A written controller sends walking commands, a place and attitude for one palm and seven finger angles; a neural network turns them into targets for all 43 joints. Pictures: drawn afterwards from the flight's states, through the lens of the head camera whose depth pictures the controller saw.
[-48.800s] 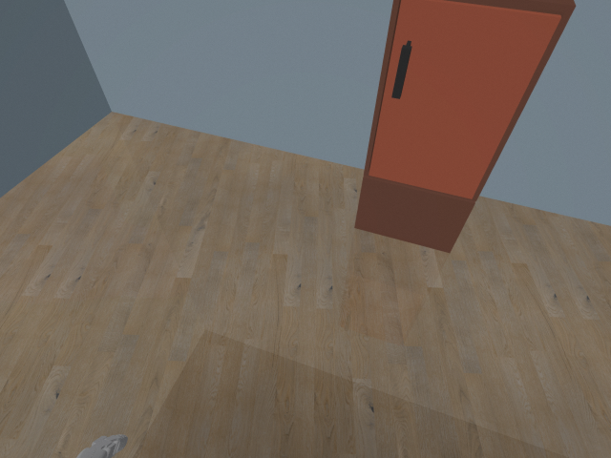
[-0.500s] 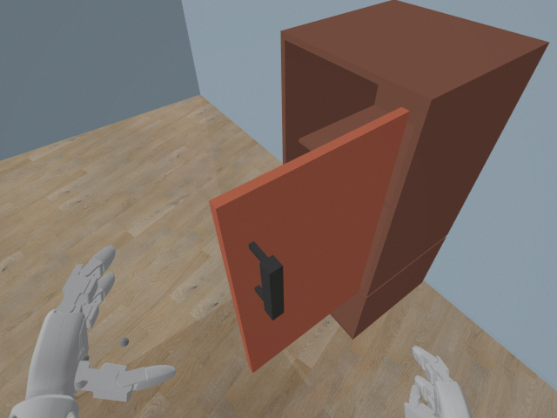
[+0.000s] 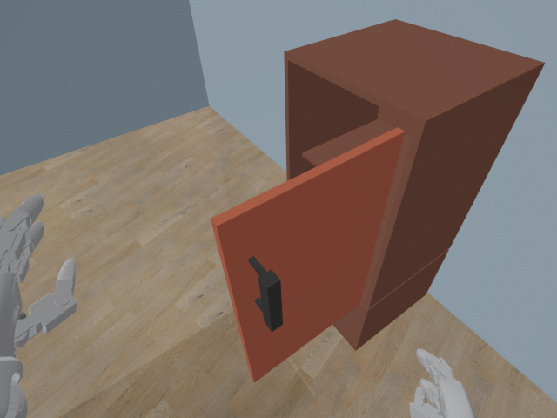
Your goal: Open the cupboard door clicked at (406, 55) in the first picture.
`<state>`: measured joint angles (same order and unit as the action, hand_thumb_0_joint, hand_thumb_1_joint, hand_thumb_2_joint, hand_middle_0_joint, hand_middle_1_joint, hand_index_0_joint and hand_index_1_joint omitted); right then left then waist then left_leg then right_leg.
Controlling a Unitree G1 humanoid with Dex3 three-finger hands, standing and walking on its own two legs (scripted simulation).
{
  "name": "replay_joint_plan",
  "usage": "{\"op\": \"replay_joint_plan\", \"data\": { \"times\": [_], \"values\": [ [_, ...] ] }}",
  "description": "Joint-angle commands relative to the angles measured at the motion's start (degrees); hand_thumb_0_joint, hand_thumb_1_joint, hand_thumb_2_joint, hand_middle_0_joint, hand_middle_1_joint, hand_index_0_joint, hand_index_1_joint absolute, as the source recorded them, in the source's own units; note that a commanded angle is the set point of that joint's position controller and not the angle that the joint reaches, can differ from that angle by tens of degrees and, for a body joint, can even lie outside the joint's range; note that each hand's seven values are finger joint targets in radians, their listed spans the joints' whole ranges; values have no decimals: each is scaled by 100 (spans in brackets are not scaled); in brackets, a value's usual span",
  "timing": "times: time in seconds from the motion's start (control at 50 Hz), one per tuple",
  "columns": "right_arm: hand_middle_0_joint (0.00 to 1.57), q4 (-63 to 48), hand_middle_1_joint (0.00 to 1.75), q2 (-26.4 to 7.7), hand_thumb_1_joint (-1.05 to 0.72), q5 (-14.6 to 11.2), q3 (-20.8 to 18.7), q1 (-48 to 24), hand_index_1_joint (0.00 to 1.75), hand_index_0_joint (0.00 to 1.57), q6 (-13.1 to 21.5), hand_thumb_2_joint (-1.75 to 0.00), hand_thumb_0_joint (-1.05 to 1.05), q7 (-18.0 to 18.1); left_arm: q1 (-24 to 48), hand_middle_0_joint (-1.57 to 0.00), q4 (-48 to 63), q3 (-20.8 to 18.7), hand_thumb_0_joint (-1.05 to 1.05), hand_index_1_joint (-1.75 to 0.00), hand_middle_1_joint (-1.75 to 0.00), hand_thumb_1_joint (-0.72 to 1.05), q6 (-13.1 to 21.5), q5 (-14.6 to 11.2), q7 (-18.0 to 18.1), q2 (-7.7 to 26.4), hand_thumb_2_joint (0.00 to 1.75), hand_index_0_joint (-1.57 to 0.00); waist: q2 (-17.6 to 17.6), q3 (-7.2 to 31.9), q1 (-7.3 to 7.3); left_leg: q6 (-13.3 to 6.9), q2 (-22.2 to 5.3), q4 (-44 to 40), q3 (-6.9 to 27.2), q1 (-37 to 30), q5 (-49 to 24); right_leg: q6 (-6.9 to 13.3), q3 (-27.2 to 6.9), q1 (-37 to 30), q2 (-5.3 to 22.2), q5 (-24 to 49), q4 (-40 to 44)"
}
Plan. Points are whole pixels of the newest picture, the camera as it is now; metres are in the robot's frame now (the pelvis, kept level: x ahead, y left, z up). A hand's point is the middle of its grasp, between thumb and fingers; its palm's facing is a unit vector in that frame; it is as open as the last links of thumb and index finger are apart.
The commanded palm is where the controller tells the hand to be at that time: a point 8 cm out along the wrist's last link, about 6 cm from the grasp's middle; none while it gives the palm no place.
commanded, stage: draw the hand back to the body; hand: left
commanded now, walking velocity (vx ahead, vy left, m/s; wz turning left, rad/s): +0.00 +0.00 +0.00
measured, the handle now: (264, 293) +0.32 +0.07 -0.02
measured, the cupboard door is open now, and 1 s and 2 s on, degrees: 91 91 91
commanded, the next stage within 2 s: step back with the hand held close in 0.34 s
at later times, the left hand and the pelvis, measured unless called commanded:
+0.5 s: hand (78, 303) +0.18 +0.24 +0.16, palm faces +0.45 -0.80 -0.41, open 7.4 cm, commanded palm +0.13 +0.28 +0.17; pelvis -0.01 -0.02 +0.00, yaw +0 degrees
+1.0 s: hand (27, 347) +0.13 +0.27 +0.15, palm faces +0.38 -0.77 -0.51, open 7.4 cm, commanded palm +0.08 +0.31 +0.17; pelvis -0.07 +0.01 -0.01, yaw -1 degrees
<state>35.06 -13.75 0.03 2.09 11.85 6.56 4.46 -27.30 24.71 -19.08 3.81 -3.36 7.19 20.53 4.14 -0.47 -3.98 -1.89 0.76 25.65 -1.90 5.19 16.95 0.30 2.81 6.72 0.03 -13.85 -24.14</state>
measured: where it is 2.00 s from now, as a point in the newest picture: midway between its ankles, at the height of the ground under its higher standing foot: outside the picture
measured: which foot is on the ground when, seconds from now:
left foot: down 0.00-1.00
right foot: down 0.00-1.00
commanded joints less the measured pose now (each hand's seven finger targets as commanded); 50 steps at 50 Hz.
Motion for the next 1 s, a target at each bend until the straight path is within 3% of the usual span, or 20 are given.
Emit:
{"op": "replay_joint_plan", "data": {
  "times": [0.0, 0.08, 0.12, 0.26, 0.42, 0.44, 0.46, 0.48, 0.5, 0.56, 0.58, 0.6, 0.66, 0.68, 0.74, 0.76, 0.78, 0.84, 0.88, 0.98],
  "values": [
    [20, -830, 30, -542, -90, -13, -257, -719, 30, 20, 281, -90, 0, 18, 276, -20, 786, -529, 0, -30, -30, 90, 369, -16, 34, 718, 90, -20, -143, 153, 29, 143, -291, -496, 209, 164, -1869, 107, -94, -282, 33, 1209, 361],
    [20, -828, 30, -598, -90, -13, -303, -792, 30, 20, 201, -90, 0, 17, 440, -20, 784, -561, 0, -30, -30, 90, 393, -9, 7, 845, 90, -20, -225, 135, 10, 87, -262, -542, 179, 154, -1563, 105, -137, -317, 27, 1096, 466],
    [20, -849, 30, -556, -90, -3, -310, -822, 30, 20, 198, -90, 0, 27, 474, -20, 930, -625, 0, -30, -30, 90, 435, -9, 21, 910, 90, -20, -247, 323, -6, 59, -244, -545, 161, 67, -1511, 98, -164, -379, 37, 1094, 470],
    [20, -784, 30, -496, -90, 18, -281, -870, 30, 20, 301, -90, 0, 62, 571, -20, 1193, -736, 0, -30, -30, 90, 500, 18, 77, 1073, 90, -20, 122, 428, -31, 63, -182, -509, 127, -29, -1535, 113, -232, -453, 54, 1187, 553],
    [20, -726, 30, -501, -90, -4, -322, -911, 30, 20, 266, -90, 0, 46, 437, -20, 720, -592, 0, -30, -30, 90, 482, -20, 15, 858, 90, -20, -277, 59, -6, 32, -210, -569, 107, 17, -1281, 76, -257, -264, 36, 894, 713],
    [20, -719, 30, -522, -90, -11, -325, -933, 30, 20, 280, -90, 0, 50, 927, -20, 986, -680, 0, -30, -30, 90, 533, -8, 36, 1023, 90, -20, -191, 159, 30, 24, -191, -556, 100, -32, -1253, 78, -285, -275, 45, 871, 733],
    [20, -904, 30, -638, -90, -78, -332, -781, 30, 20, 181, -90, 0, 49, 1275, -20, 1011, -1406, 0, -30, -30, 90, 751, 39, 75, 1718, 90, -20, -459, -277, 293, -57, -269, -322, 256, 384, -794, 78, -931, 438, 328, 954, 1077],
    [20, -811, 30, -569, -90, -57, -336, -735, 30, 20, 109, -90, 0, 46, 1243, -20, 822, -1332, 0, -30, -30, 90, 835, 90, 52, 1638, 90, -20, -532, -234, 299, -42, -237, -199, 335, 427, -619, 123, -958, 447, 491, 824, 1149],
    [20, -788, 30, -560, -90, -34, -365, -806, 30, 20, 54, -90, 0, 44, 583, -20, 459, -1034, 0, -30, -30, 90, 776, 81, 11, 1235, 90, -20, -641, -209, 322, -46, -247, -103, 306, 287, -790, 140, -964, 595, 534, 970, 1155],
    [20, -902, 30, -637, -90, -2, -403, -766, 30, 20, -58, -90, 0, 16, 58, -20, 724, -807, 0, -30, -30, 90, 816, 92, -21, 1015, 90, -20, -293, 444, 332, -7, -323, -156, 226, 246, -1319, 101, -725, 273, 542, 1584, 760],
    [20, -932, 30, -674, -90, 5, -412, -800, 30, 20, -77, -90, 0, 33, -9, -20, 876, -802, 0, -30, -30, 90, 833, 96, -13, 1026, 90, -20, -41, 609, 317, 2, -351, -209, 256, 258, -1628, 102, -638, 107, 518, 1901, 578],
    [20, -984, 30, -659, -90, -2, -418, -786, 30, 20, -110, -90, 0, 39, -149, -20, 958, -847, 0, -30, -30, 90, 824, 94, 9, 1071, 90, -20, -34, 797, 312, 15, -400, -245, 276, 272, -1870, 83, -580, 2, 479, 2048, 416],
    [20, -1117, 30, -648, -90, -24, -485, -774, 30, 20, -209, -90, 0, 57, -354, -20, 1304, -1094, 0, -30, -30, 90, 815, 83, 72, 1303, 90, -20, -330, 1191, 300, 32, -463, -131, 293, 365, -2322, 47, -553, -197, 437, 2592, 121],
    [20, -1115, 30, -640, -90, -25, -490, -818, 30, 20, -243, -90, 0, 81, -388, -20, 1378, -1229, 0, -30, -30, 90, 817, 72, 106, 1439, 90, -20, -285, 1261, 286, 47, -449, -114, 323, 457, -2414, 71, -541, -298, 462, 2758, 38],
    [20, -1217, 30, -592, -90, -50, -521, -790, 30, 20, -322, -90, 0, 108, -543, -20, 1497, -1341, 0, -30, -30, 90, 827, 53, 151, 1479, 90, -20, -399, 1247, 309, 58, -481, -53, 347, 656, -2413, 70, -599, -244, 466, 2902, -143],
    [20, -1230, 30, -582, -90, -62, -526, -784, 30, 20, -340, -90, 0, 116, -569, -20, 1459, -1360, 0, -30, -30, 90, 823, 49, 164, 1475, 90, -20, -435, 1190, 311, 58, -494, -79, 374, 721, -2327, 64, -600, -169, 453, 2759, -157],
    [20, -1230, 30, -614, -90, -50, -545, -812, 30, 20, -349, -90, 0, 132, -554, -20, 1514, -1420, 0, -30, -30, 90, 838, 59, 183, 1539, 90, -20, -206, 1188, 301, 39, -499, -112, 395, 817, -2258, 66, -597, -196, 453, 2688, -195],
    [20, -1263, 30, -642, -90, -61, -536, -784, 30, 20, -340, -90, 0, 132, -580, -20, 1449, -1239, 0, -30, -30, 90, 847, 82, 190, 1345, 90, -20, 9, 860, 314, -35, -617, -307, 538, 1228, -1710, 20, -594, -29, 325, 1976, -286],
    [20, -1251, 30, -669, -90, -43, -538, -796, 30, 20, -299, -90, 0, 145, -564, -20, 1424, -1271, 0, -30, -30, 90, 880, 126, 207, 1341, 90, -20, 188, 713, 286, -140, -715, -559, 661, 1751, -1046, -13, -548, -214, 234, 1507, -429],
    [20, -1286, 30, -745, -90, -35, -541, -671, 30, 20, -195, -90, 0, 137, -320, -20, 1402, -1242, 0, -30, -30, 90, 981, 277, 241, 1261, 90, -20, 119, 303, 335, -371, -882, -984, 921, 3176, 1285, -50, -624, -632, 142, 702, -823]
  ]
}}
